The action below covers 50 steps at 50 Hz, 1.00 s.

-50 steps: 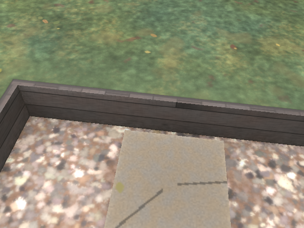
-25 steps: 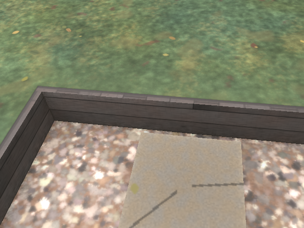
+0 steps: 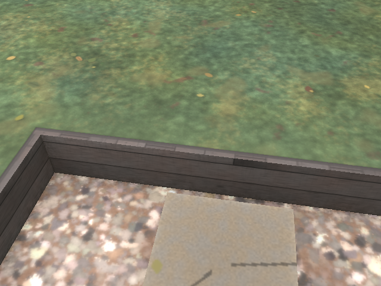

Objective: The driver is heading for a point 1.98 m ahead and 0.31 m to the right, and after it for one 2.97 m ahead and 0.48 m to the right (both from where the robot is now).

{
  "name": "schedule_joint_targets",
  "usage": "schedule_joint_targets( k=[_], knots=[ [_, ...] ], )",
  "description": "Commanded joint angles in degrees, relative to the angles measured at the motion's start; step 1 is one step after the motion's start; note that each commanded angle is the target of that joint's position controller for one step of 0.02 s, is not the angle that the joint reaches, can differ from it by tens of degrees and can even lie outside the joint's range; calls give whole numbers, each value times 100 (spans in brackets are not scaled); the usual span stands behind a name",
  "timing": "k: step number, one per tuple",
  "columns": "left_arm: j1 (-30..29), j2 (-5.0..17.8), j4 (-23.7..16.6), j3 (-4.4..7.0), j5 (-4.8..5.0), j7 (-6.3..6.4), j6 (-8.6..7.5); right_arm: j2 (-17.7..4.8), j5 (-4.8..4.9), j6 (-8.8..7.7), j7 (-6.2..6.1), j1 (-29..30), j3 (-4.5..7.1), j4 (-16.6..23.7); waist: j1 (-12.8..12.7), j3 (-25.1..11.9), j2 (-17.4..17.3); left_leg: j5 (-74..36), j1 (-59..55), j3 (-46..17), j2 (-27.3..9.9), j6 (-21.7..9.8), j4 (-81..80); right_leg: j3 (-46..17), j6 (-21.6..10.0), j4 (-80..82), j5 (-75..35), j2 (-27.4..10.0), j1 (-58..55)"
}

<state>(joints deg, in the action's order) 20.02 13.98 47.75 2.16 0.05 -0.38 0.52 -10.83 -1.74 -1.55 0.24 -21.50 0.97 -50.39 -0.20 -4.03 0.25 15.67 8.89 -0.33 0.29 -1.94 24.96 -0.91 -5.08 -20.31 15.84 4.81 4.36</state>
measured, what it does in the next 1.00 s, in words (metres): walks ahead: left foot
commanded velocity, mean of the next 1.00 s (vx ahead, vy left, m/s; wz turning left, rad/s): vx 0.46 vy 0.00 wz -0.06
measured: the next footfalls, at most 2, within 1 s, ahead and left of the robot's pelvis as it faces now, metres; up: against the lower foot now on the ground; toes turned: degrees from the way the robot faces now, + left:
left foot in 0.68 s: +0.58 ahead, +0.22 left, +0.00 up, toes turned +8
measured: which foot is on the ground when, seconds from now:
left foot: down 0.00-0.28, up 0.30-0.66, down 0.68-0.98, up 1.00-1.00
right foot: down 0.00-0.70, up 0.72-1.00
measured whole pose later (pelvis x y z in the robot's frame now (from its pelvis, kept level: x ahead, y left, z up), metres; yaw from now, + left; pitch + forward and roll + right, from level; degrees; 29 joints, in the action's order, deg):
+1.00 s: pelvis +0.49 +0.18 -0.05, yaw +2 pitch -3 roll +5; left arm 9.9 13.4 43.8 1.7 -1.1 1.9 -0.1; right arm -14.5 -1.6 -0.1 -0.1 -18.7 2.9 -47.4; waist -1.9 8.1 -0.3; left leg 14.9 20.7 15.5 6.0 -1.8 40.9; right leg 3.0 -8.2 -48.8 19.2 -0.5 33.4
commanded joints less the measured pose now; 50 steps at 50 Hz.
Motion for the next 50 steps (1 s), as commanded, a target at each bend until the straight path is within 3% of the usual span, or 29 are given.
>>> schedule_joint_targets(
  k=[1,5,10,14,15,17,21,22,23,24,25,28,30,31,32,34,35,36,37,38,41,42,43,44,45,46,47,49,50],
  knots=[
    [-697,384,-534,33,-43,-44,-235,-674,77,-118,-24,-44,209,360,188,1077,-553,651,-215,-901,-456,-476,-1032,-446,-351,-3,555,-474,1142],
    [-563,419,-577,-58,-113,126,-361,-993,156,-138,26,-415,338,386,240,741,-664,-1848,-1463,-2019,-1466,-1122,-1217,92,-91,-740,555,-319,1753],
    [-329,439,-546,-109,-161,52,-375,-1006,180,-153,110,388,320,470,-132,584,-612,-2249,-363,-986,-852,-783,-1114,169,-54,-250,-84,-225,46],
    [702,1100,-287,150,-144,146,-400,-895,190,-149,-49,1020,235,747,-653,-2,981,-328,1967,41,102,-201,1148,-1447,-778,-75,-3245,-1524,-2596],
    [1051,1120,-140,164,-168,123,-421,-964,190,-129,-101,1222,250,772,-803,209,956,1489,2931,74,205,-81,2149,-2029,-1146,124,-4276,-2099,-2947],
    [1035,1044,-35,153,-171,85,-379,-1016,108,-56,-72,1131,243,721,-567,603,60,1717,3478,-133,-37,105,3120,-1827,-1357,344,-3872,-2295,-2580],
    [286,1189,-116,157,-295,103,-569,-938,-162,33,203,1349,218,897,-344,1089,402,99,2478,286,-100,201,3359,-826,-1087,859,-3047,-1939,-809],
    [174,1151,-119,141,-279,82,-644,-1034,-176,69,236,1193,265,879,-190,963,288,-65,2279,308,-111,195,3474,-762,-1004,686,-3192,-1917,-537],
    [698,1295,99,173,-373,22,-811,-1400,-13,120,89,2654,498,1289,-774,1605,998,320,4404,-515,-216,176,3592,-1114,-831,840,-2204,-2058,-1759],
    [979,1336,227,218,-342,-51,-909,-1561,-58,116,36,3157,534,1524,-943,1786,746,430,5357,-804,-268,156,3556,-1371,-835,834,-1984,-2292,-2327],
    [581,1454,398,280,-166,57,-891,-1607,-54,140,104,2973,559,1472,-442,2140,696,-502,5255,-1412,-536,218,2985,-1024,-570,901,-2050,-2255,-1888],
    [888,1196,450,147,-300,112,-686,-1432,-17,287,130,3141,531,1527,-520,1895,388,-385,5596,-869,-251,118,3476,-879,-658,718,-931,-2054,-1629],
    [1032,1137,512,91,-331,130,-658,-1059,-75,339,305,3528,338,1810,-665,1893,121,-1309,4253,52,-172,243,2819,-518,-543,967,-1077,-1575,-406],
    [654,921,342,16,-119,116,-641,-608,-42,296,528,3130,161,1817,-408,1630,-630,-2923,1814,863,67,133,1745,-175,-614,1558,-1299,-1279,1356],
    [370,999,402,5,-85,100,-685,-431,-60,285,554,2568,181,1498,-152,1299,-365,-4592,-12,562,-1,-17,2086,111,-330,1400,-1539,-1369,2254],
    [-72,1581,166,168,-151,133,-676,-821,136,295,511,1097,289,957,442,533,-233,-3681,-1193,876,395,-130,2379,455,-295,385,-3618,-1247,1688],
    [197,1608,320,164,-73,62,-607,-1061,52,241,404,236,376,664,715,122,-155,-3257,-1931,1149,541,-206,2203,603,-206,-1339,-4579,-1210,1491],
    [1430,649,613,-157,282,-34,-525,-1092,-134,180,303,-393,396,510,580,-420,-711,-3978,-4183,898,38,-478,1733,850,239,-3761,-3808,-963,3184],
    [1580,232,579,-362,144,-83,-440,-1260,-211,12,252,-659,410,447,632,-1265,-1925,-3670,-5292,-991,-1386,-705,1062,991,741,-6095,1056,-445,4661],
    [695,584,346,-261,27,-6,-452,-1135,-149,8,116,-561,374,711,712,-1562,-1123,-2592,-4476,-2107,-1885,-632,484,455,803,-6482,1361,-411,4628],
    [-473,798,-9,-130,-153,-145,-508,-1436,-178,-148,-101,174,389,869,585,-787,-367,-913,-1096,-1688,-1859,-375,-643,74,507,-4573,749,-1049,2890],
    [-429,689,7,-112,-224,-16,-431,-1532,-142,-319,-172,547,412,706,50,-68,15,-91,-439,-1482,-1528,-209,-1126,168,478,-4154,1003,-930,3048],
    [-212,341,21,-143,-294,96,-326,-1504,-84,-412,-185,579,412,710,-121,-201,-149,173,-194,-1444,-1544,-329,-1363,360,419,-4470,863,-805,2852],
    [263,254,62,-178,-211,151,-153,-1378,7,-358,-170,998,403,785,-692,-144,182,116,-309,-1334,-1475,-375,-1071,19,368,-4693,1318,-848,3401],
    [-167,379,-160,-125,-178,251,-86,-1192,-19,-384,-161,1247,370,869,-733,76,365,213,417,-1086,-1373,-457,-1227,-86,291,-4087,764,-894,3032],
    [728,261,-79,-117,-93,333,-29,-1077,143,-238,-147,1942,306,1045,-1494,117,497,-193,1627,-96,-841,-406,-651,-311,-172,-2708,1629,-1072,1649],
    [1687,427,488,98,-34,313,65,-732,136,-107,-98,2196,271,1158,-1601,-270,689,-570,2175,381,-352,-556,-170,765,-297,-3146,484,-434,161],
    [1529,545,243,259,-110,300,177,-753,75,43,-46,2136,270,1277,-1547,-163,300,1127,2589,107,-461,-713,1118,-53,-537,-3149,-132,-801,397],
    [1634,709,115,355,-162,238,186,-669,-139,90,72,2445,254,1430,-1756,20,737,1294,2996,492,77,-497,3141,-842,-772,-2125,-93,-1017,326]
  ],
)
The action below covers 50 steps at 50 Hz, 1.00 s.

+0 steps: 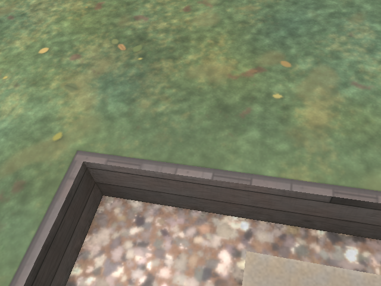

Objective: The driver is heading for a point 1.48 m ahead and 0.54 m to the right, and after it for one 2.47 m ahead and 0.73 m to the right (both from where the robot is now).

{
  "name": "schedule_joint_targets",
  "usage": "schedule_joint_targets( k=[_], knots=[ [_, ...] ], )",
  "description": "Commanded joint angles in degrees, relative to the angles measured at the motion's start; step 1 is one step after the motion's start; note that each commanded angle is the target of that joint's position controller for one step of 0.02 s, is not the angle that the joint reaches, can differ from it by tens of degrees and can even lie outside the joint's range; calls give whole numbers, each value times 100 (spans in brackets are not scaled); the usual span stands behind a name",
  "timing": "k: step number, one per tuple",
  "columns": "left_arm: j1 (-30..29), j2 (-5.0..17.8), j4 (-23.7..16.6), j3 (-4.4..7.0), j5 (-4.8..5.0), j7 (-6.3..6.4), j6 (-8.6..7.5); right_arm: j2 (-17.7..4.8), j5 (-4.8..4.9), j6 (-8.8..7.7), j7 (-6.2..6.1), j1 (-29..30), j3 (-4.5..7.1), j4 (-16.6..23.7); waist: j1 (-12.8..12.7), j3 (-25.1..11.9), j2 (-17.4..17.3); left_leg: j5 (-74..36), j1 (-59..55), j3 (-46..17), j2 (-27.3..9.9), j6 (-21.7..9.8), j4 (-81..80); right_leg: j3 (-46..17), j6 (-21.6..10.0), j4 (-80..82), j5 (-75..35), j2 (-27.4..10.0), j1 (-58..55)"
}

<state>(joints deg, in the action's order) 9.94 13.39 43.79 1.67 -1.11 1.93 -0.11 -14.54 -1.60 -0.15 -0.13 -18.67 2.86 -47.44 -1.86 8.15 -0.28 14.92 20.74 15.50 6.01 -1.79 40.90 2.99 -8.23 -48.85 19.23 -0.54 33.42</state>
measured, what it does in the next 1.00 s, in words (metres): goes down, turning right: right foot, then left foot 0.29 m lower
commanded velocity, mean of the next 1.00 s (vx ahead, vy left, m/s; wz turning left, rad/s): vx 0.50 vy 0.00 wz -0.55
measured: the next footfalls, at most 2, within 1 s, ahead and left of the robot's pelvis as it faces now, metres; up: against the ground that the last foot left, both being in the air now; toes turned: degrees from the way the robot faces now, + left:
right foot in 0.02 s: +0.21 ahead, -0.04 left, +0.01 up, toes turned +0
left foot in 0.50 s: +0.12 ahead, +0.32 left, -0.29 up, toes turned -20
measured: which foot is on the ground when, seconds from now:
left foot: up 0.00-0.48, down 0.50-0.96, up 0.98-1.00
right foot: up 0.00-0.00, down 0.02-0.50, up 0.52-0.98, down 1.00-1.00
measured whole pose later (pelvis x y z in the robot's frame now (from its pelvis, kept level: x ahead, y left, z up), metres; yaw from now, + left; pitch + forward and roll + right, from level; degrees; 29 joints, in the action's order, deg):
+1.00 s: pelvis +0.26 +0.28 -0.26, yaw -36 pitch -1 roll +0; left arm 6.7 11.8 46.4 3.6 -0.6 0.4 1.7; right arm -8.7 0.5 -1.3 -4.7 -33.5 1.6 -58.3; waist 1.5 4.1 2.2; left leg 22.0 7.3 14.3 5.6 4.8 52.5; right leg 6.4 -12.7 -36.6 11.2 5.1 20.9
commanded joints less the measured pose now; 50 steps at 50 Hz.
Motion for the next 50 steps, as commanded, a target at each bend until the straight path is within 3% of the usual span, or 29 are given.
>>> schedule_joint_targets(
  k=[1,2,3,4,5,7,9,14,18,21,23,24,25,26,27,28,29,30,31,32,34,35,37,40,43,46,48,49,50],
  knots=[
    [2182,841,316,370,-121,-65,176,-328,-262,33,206,1920,86,1199,-1165,-713,979,1215,1846,-1439,-133,-505,3199,-2106,-605,1773,731,-475,-1699],
    [870,1028,-106,328,-95,34,106,-105,-113,164,304,1303,-39,1383,-98,-347,1295,592,2099,-1746,68,-249,3509,-3855,-680,2913,2363,-745,-340],
    [-610,1152,-390,394,69,239,102,11,-54,366,268,453,-162,1424,971,-10,1656,-347,1779,-2096,-175,54,3157,-4704,-866,3184,3502,-1015,926],
    [-851,717,-497,289,95,269,-5,-293,-101,482,172,220,-79,1266,1005,-26,1194,-1149,1478,-2004,-248,269,3479,-4432,-904,2720,2983,-868,1281],
    [-651,501,-421,210,-2,243,-113,-395,-213,581,75,310,-53,1206,855,-409,570,-1422,1127,-1918,-213,436,3642,-4006,-879,2247,2257,-678,1310],
    [-122,653,-216,228,-90,263,-333,-473,-291,574,11,315,-5,1192,682,-854,297,-1504,963,-2013,-219,508,3708,-3736,-997,1634,1602,-467,1050],
    [127,736,-126,242,-81,288,-357,-426,-186,552,-3,783,-25,1327,441,-988,89,-1050,1169,-2178,-217,552,3791,-3786,-1084,979,1285,-416,707],
    [471,728,-295,317,-168,361,-346,-312,-93,375,76,1646,-66,1713,-68,-1298,346,-67,1508,-2686,-329,235,3138,-4030,-1031,-325,485,-246,74],
    [142,586,-600,316,-252,468,-337,-340,60,228,100,1629,-92,1800,-45,-1668,599,27,939,-3051,-595,74,1782,-4044,-815,-1205,-184,49,360],
    [-357,184,-773,229,-307,502,-190,63,399,191,155,711,-243,1404,453,-1866,181,-2762,-1078,-1994,-793,87,-1932,-2502,-276,-1988,182,928,969],
    [22,339,-724,342,-207,550,16,155,499,270,324,779,-245,1094,152,-1621,164,-5071,-1930,-1407,-1158,106,-3846,-1895,-107,-2394,957,1201,817],
    [149,373,-727,389,-152,510,96,19,457,293,319,625,-219,917,-3,-1586,93,-5374,-2550,-1621,-1447,10,-4079,-1749,37,-3266,1471,1349,1276],
    [58,156,-775,394,-22,371,171,-226,258,274,263,428,-185,752,87,-1536,-557,-5697,-3000,-1977,-1808,-82,-3734,-1286,235,-5577,2149,1794,1982],
    [41,-276,-804,329,56,209,237,-330,42,205,284,284,-231,550,66,-1466,-1028,-6653,-2952,-2001,-1757,247,-2291,-1058,334,-8421,2810,2063,3052],
    [679,-467,-969,201,-142,181,111,-825,-83,37,394,32,22,277,-606,-1023,-1697,-6448,-3022,-1810,-1951,560,-1201,-601,165,-9256,2194,1403,3989],
    [499,-847,-847,0,-227,256,-95,-660,-29,7,450,273,46,291,-652,-769,-1764,-6151,-2831,-1654,-2048,292,-738,-511,187,-10537,1397,1376,4868],
    [-146,-966,-848,-100,-348,318,-231,-446,-135,72,381,-174,-30,248,-528,-577,-1001,-4761,-2626,-1729,-2068,-53,-900,-724,318,-10576,1044,1308,5496],
    [-332,-794,-588,-57,-392,293,-298,43,-173,58,220,-400,-167,295,-235,-659,-411,-4659,-2799,-1803,-2001,173,-846,-821,337,-10699,724,1279,5739],
    [-1197,64,-1222,72,-232,-24,-117,-700,-205,-138,-15,-417,55,524,58,-333,-677,-347,-1909,-2921,-2925,-119,-2200,-811,797,-7809,-395,178,5282],
    [-2044,576,-1227,184,-256,-234,-69,-176,-84,-274,-105,-234,-154,341,296,898,77,361,-565,-2765,-2245,48,-2846,-966,1032,-5320,-1006,173,4543],
    [-1897,358,-1017,242,-162,-436,93,-479,-3,-412,-271,-377,-89,136,346,591,-461,-547,-320,-2387,-1680,271,-2781,-614,1086,-3378,-2055,618,2856],
    [-1556,253,-841,270,-184,-484,206,-663,91,-491,-365,-636,-38,46,329,108,-820,-1045,-1058,-2702,-1991,113,-2743,-683,1013,-3230,-2226,608,2772],
    [-909,145,-352,283,-84,-428,286,-380,117,-491,-302,-976,-45,-160,305,30,-690,-2677,-2387,-2464,-2052,93,-2432,-796,827,-2569,-1784,562,3115],
    [-950,-33,-77,248,-28,-345,323,241,52,-376,-293,-1652,-127,-470,588,263,-395,-3716,-3419,-2131,-1915,319,-2492,-458,639,-2058,-816,577,3269],
    [-957,-166,33,197,10,-287,305,254,86,-297,-359,-1945,-111,-778,628,270,-213,-4897,-3552,-1644,-1716,650,-2423,-92,474,-1672,-469,711,2609],
    [-490,-83,62,172,58,-189,179,-130,222,-201,-431,-1304,-47,-769,75,-16,-590,-8543,-2170,-796,-1545,1362,-1893,687,177,22,-80,1040,-176],
    [1190,650,350,448,-93,-106,185,-674,347,-157,-586,-520,106,-567,-913,-572,-1067,-10409,-178,-394,-1320,2041,347,1035,-377,993,214,985,-3379],
    [1671,1084,548,659,48,-56,163,-837,380,-203,-571,-362,171,-507,-1281,-1060,556,-4920,773,-528,-888,1626,3767,193,-1022,1948,-1416,402,-4349],
    [954,742,512,560,203,-13,156,-548,-29,-393,-428,-240,90,-280,-801,-1303,1162,1590,1121,-949,-447,811,5743,-760,-1109,2620,-2046,-160,-3881]
  ],
)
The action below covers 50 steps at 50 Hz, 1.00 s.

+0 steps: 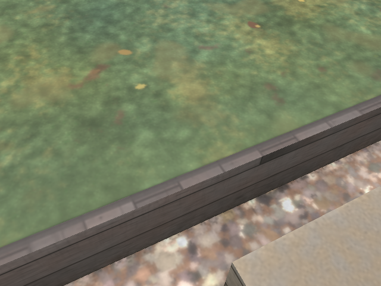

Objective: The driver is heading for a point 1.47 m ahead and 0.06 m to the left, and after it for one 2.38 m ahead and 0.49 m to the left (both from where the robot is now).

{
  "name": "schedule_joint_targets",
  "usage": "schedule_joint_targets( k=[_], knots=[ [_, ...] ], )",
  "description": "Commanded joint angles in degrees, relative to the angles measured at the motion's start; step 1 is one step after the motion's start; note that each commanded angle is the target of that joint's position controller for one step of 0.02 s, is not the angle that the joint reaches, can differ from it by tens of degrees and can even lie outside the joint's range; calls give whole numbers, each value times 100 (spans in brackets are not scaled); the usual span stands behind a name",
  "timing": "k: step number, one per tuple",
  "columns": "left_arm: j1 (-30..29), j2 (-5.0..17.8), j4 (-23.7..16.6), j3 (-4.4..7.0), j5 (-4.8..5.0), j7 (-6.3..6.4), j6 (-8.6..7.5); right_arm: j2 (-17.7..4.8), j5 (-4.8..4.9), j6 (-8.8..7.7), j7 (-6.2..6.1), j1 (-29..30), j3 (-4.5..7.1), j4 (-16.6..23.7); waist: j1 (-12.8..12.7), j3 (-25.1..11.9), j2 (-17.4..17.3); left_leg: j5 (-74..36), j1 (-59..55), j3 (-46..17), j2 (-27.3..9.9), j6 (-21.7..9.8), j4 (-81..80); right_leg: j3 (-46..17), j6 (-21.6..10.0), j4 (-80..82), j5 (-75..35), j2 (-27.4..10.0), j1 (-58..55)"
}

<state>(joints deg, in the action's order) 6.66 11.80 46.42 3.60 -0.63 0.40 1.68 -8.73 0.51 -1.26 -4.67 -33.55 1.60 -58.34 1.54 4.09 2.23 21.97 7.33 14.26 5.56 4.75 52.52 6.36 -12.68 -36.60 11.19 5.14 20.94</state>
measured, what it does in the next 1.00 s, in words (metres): walks ahead: left foot, then right foot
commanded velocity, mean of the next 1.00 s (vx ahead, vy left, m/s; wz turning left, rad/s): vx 0.50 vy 0.00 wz -0.18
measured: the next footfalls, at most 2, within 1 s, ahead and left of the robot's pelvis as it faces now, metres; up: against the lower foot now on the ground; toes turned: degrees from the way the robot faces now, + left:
left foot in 0.30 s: +0.27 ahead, +0.25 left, +0.00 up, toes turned -6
right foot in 0.76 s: +0.40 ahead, +0.03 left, +0.00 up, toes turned -10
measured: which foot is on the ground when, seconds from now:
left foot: up 0.00-0.28, down 0.30-0.76, up 0.78-1.00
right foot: down 0.00-0.32, up 0.34-0.74, down 0.76-1.00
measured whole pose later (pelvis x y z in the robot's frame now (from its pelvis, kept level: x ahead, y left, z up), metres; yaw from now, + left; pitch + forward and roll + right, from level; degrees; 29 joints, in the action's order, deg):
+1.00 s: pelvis +0.35 +0.10 +0.02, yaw -10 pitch +0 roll +0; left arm 13.4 10.0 52.7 0.9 -1.2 1.2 -4.1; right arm -8.5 -0.5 -2.0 -1.0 -14.1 0.2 -51.0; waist 0.6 0.1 -1.2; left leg 18.7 19.7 1.2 -0.9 -1.8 43.3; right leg 3.7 -5.8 -19.8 8.5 4.3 11.6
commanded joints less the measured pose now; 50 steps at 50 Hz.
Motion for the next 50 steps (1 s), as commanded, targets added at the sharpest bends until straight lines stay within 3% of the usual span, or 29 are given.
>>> schedule_joint_targets(
  k=[1,2,3,4,6,8,11,13,15,16,17,18,20,24,28,33,35,36,37,38,39,40,41,42,43,45,46,48,50],
  knots=[
    [1015,964,12,280,112,129,-152,-482,-272,-368,155,1324,61,1295,-556,-1218,139,1055,3221,-1725,-1003,-427,5171,-2468,-955,560,-968,-1587,-2437],
    [1287,1034,128,324,65,144,-189,-790,-201,-398,289,1008,161,1675,-401,-1342,98,930,3841,-2560,-894,-546,4763,-3901,-1521,1517,731,-2462,-2575],
    [841,809,89,256,19,138,-200,-969,-370,-383,370,1076,174,1744,-8,-271,-415,586,4132,-2470,-1016,-717,3481,-4233,-1148,2431,2893,-2484,-1065],
    [331,752,-120,196,-5,152,-284,-900,-404,-309,441,1121,171,1694,270,349,-553,371,3883,-2217,-1133,-595,2669,-3845,-822,2838,3107,-2182,-305],
    [50,922,-190,215,-134,148,-415,-625,-373,-199,522,834,47,1463,568,563,-564,-408,2528,-1878,-1350,-379,810,-2481,-451,2749,1513,-1462,941],
    [421,1049,38,296,-125,75,-496,-501,-274,-146,609,1005,-6,1362,328,248,-93,-1054,1309,-1554,-1264,-286,-616,-1535,-167,2460,621,-990,1199],
    [1102,1017,283,340,-42,-78,-500,-716,-86,-190,594,1600,42,1442,-239,-129,496,-1881,1208,-1250,-1163,-229,-1312,-1553,36,2242,1082,-992,436],
    [1127,1039,296,350,-56,-125,-462,-806,-172,-269,556,1799,99,1494,-284,-202,254,-1593,923,-1062,-1000,-250,-1673,-1686,169,1790,1281,-1050,261],
    [980,845,284,287,-152,-81,-478,-894,-303,-354,508,933,180,1215,154,-371,-5,-710,83,-987,-749,-280,-1995,-1593,404,664,1485,-779,400],
    [655,267,95,113,-117,-82,-534,-1317,-447,-476,469,209,251,1092,506,-358,-1189,498,-82,-2628,-1829,-429,-3131,-1060,669,-1376,1156,-158,782],
    [1235,-69,-94,43,20,-90,-599,-2233,-342,-430,459,-200,484,836,249,-608,-3307,1702,-696,-5150,-2908,-1049,-4492,-644,778,-2777,2072,410,1998],
    [1167,319,111,94,-148,-89,-595,-1783,-274,-369,451,441,405,1031,61,-233,-2002,2646,-217,-5255,-2845,-1151,-4626,-1261,600,-3512,1672,-53,2110],
    [731,474,84,124,-135,-174,-583,-1196,-243,-358,461,1527,259,1284,-199,-165,-893,1255,203,-3813,-2270,-993,-4317,-1091,550,-3253,703,-500,1865],
    [709,264,210,32,-180,-196,-452,-709,-204,-480,399,1095,139,973,-217,-461,-826,-1876,-215,-2443,-1838,-1185,-4163,-672,764,-2862,99,-665,1496],
    [217,204,87,-49,-164,-148,-443,-702,-179,-509,339,653,124,695,-123,-328,-820,-2981,-606,-2077,-1957,-1449,-4175,-540,928,-1662,43,-744,1531],
    [-93,184,-41,-92,-82,-63,-492,-794,-124,-483,323,916,132,640,-120,-270,-1064,-3979,-303,-1675,-1835,-1407,-3940,-282,853,-77,3,-565,454],
    [-10,152,-4,-89,-45,-45,-559,-696,-102,-438,338,927,91,568,-141,-407,-1128,-4542,-449,-1638,-1773,-1328,-3544,-169,760,365,-72,-419,87],
    [392,88,159,-83,-15,1,-609,-693,-48,-407,344,1135,67,659,-401,-713,-837,-5244,-490,-1555,-1588,-1259,-2850,-35,732,854,-450,-233,-528],
    [835,149,316,-57,-76,43,-676,-699,18,-404,329,1214,51,699,-593,-1012,-564,-5187,-256,-1416,-1375,-1122,-2078,-148,718,1177,-887,-333,-1260],
    [1404,531,406,28,-194,87,-727,-571,48,-402,305,1247,-7,834,-767,-1319,-3,-3630,494,-1241,-1086,-922,-982,-1212,581,1438,-1401,-1190,-2072],
    [1715,1153,462,141,-201,102,-695,-82,46,-345,306,713,-106,927,-430,-1371,1321,179,1914,-843,-258,-715,702,-3041,-102,1632,-2982,-2571,-2838],
    [1819,1147,539,197,34,60,-589,-423,-64,-210,275,414,8,695,-505,-1411,1156,1055,2322,-1178,-271,-728,1883,-3301,-676,1833,-2203,-2682,-2496],
    [1329,844,388,108,57,11,-529,-471,-232,-168,331,695,37,711,-379,-897,705,772,2557,-1336,-459,-773,2488,-2885,-621,2075,-914,-2325,-1882],
    [792,599,276,33,64,-15,-505,-412,-294,-181,384,972,36,784,-212,-521,399,376,2527,-1450,-641,-803,2388,-2478,-469,2407,-126,-2074,-1201],
    [412,414,190,-48,4,-5,-519,-367,-303,-182,414,1200,27,853,-18,-291,169,33,2189,-1508,-778,-772,1961,-2044,-242,2652,-472,-1864,-615],
    [132,249,166,-156,-65,53,-620,-255,-242,-120,437,1042,-23,790,267,-407,19,-274,1246,-1372,-786,-704,814,-1152,53,2519,-2284,-1506,-219],
    [97,176,176,-202,-75,63,-667,-173,-165,-94,431,1124,-66,757,293,-547,-3,-251,821,-1323,-732,-667,1,-864,192,2326,-3026,-1381,-263],
    [377,218,271,-229,-44,92,-701,-63,-90,-62,384,1260,-134,776,106,-947,551,-396,284,-1183,-484,-600,-1018,-717,103,2083,-4135,-1351,-734],
    [835,350,417,-192,-52,117,-654,-134,-22,-49,282,1130,-139,743,29,-1096,872,-492,198,-1044,-440,-687,-1614,-953,-79,1942,-3723,-1524,-1124]
  ],
)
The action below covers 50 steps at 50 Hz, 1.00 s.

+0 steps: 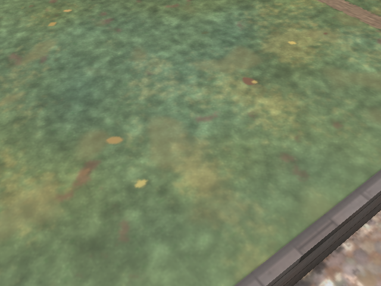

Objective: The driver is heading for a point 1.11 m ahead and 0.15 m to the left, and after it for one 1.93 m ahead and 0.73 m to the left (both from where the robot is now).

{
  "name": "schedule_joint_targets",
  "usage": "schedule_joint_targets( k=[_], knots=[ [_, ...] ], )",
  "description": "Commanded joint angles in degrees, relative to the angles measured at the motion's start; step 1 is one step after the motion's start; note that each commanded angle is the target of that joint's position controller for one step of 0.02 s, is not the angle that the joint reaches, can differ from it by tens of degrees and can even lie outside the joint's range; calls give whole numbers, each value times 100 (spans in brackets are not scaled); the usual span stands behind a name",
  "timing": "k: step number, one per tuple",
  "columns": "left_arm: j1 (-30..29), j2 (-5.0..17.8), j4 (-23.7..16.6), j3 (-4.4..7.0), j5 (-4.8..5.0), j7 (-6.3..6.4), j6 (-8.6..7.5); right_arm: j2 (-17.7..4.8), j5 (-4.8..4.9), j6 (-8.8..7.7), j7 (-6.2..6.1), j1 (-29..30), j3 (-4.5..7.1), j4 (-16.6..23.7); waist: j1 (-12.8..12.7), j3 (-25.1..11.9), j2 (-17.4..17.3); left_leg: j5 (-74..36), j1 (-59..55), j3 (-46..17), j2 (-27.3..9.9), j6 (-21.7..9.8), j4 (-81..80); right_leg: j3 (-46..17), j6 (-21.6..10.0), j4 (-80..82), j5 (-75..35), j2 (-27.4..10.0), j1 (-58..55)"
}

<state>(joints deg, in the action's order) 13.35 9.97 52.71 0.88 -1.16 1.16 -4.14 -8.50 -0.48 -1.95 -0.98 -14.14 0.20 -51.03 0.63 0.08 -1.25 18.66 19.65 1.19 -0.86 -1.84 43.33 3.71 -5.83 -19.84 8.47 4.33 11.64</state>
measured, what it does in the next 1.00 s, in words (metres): steps on the spot: left foot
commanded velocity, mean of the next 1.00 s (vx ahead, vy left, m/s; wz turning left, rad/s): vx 0.50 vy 0.00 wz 0.00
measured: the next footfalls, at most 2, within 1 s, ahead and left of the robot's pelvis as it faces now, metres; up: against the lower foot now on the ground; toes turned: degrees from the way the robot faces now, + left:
left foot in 0.06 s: +0.05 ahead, +0.12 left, +0.00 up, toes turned -2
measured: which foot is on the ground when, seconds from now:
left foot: up 0.00-0.04, down 0.06-1.00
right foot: down 0.00-1.00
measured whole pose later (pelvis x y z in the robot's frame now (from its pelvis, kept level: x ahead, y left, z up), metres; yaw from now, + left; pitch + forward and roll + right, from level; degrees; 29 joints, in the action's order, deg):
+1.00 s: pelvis +0.02 -0.02 +0.01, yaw +0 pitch +0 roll +1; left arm 9.6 8.7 52.0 -1.0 -1.1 -0.3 -3.3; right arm -9.4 -0.1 -2.6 -0.6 -8.5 -0.5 -54.5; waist -0.2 0.3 -0.3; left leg 8.2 5.7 0.2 -0.4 0.7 14.0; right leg 3.7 -6.6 -11.6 6.2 5.5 5.6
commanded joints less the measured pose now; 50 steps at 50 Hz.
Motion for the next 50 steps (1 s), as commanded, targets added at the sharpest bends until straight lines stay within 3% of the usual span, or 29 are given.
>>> schedule_joint_targets(
  k=[1,2,3,4,5,6,7,8,11,13,18,24,26,35,50],
  knots=[
    [-19,460,-303,45,105,27,-26,-112,121,-1,-93,-670,-37,43,158,-516,975,-700,-1109,272,159,-112,-1246,-820,-743,262,-3157,-1510,-72],
    [-184,497,-386,81,223,-16,22,-199,41,-69,-73,-660,-10,31,280,-354,609,-1096,-1175,134,160,-257,-1659,-1032,-647,98,-2758,-1455,15],
    [-223,482,-453,79,253,-42,48,-245,-24,-111,-41,-632,0,0,269,-240,374,-996,-1185,21,121,-302,-2092,-997,-518,-87,-2276,-1346,34],
    [-212,383,-530,68,264,-75,47,-343,-96,-152,-5,-741,22,-68,203,-217,19,-1117,-1403,-353,-162,-321,-2277,-897,-369,-385,-1710,-1136,228],
    [-32,207,-579,32,232,-117,15,-556,-120,-158,12,-681,75,-72,10,-77,-690,-1299,-1536,-910,-593,-392,-2568,-606,-224,-636,-823,-754,576],
    [256,8,-527,-34,142,-138,-4,-738,-58,-127,31,-116,130,61,-217,240,-1483,-581,-1218,-1546,-994,-568,-3051,-333,-105,-563,439,-493,829],
    [192,219,-491,-6,26,-141,8,-543,-16,-131,56,352,114,257,-234,425,-1224,-265,-834,-1697,-1139,-612,-3229,-284,-44,-430,718,-562,542],
    [79,334,-518,34,-1,-142,11,-454,13,-154,71,487,101,329,-211,413,-844,-655,-834,-1518,-1014,-606,-3134,-332,5,-349,571,-572,380],
    [-22,271,-537,48,47,-134,-30,-454,49,-259,31,192,118,218,-102,-75,19,-2170,-1433,-845,-583,-495,-2417,-594,82,-126,-497,-743,57],
    [-197,226,-614,33,94,-94,-46,-444,100,-244,-14,-10,102,148,31,-288,364,-2312,-1582,-608,-393,-481,-2035,-737,24,-101,-1763,-879,-151],
    [-320,180,-650,28,80,-61,13,-408,77,-157,-31,106,55,113,49,-293,286,-1774,-1408,-573,-320,-384,-2012,-784,-20,-8,-2092,-959,-422],
    [-462,222,-647,15,47,-69,31,-437,75,-135,-35,305,15,85,3,-150,191,-1582,-1309,-634,-349,-309,-2233,-834,9,211,-1871,-1001,-529],
    [-401,240,-583,19,46,-96,10,-432,31,-147,-6,471,13,88,-57,-108,12,-1586,-1325,-702,-425,-204,-2476,-776,63,355,-1378,-966,-524],
    [-572,213,-505,-36,16,-140,11,-456,50,-131,15,572,23,3,-22,-52,114,-1347,-1309,-676,-457,-171,-2856,-927,144,791,-914,-1006,-583],
    [-544,361,-391,-101,11,-137,7,-517,38,-137,28,711,-1,-67,-76,-152,194,-1267,-1328,-664,-489,-94,-3082,-1109,246,1194,-458,-1067,-632]
  ],
)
